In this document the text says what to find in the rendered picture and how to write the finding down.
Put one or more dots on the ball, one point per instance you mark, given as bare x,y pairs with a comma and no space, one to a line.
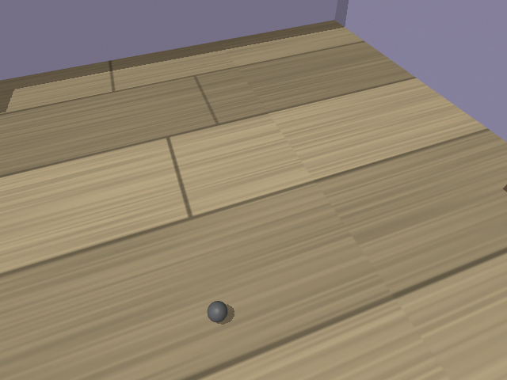
217,311

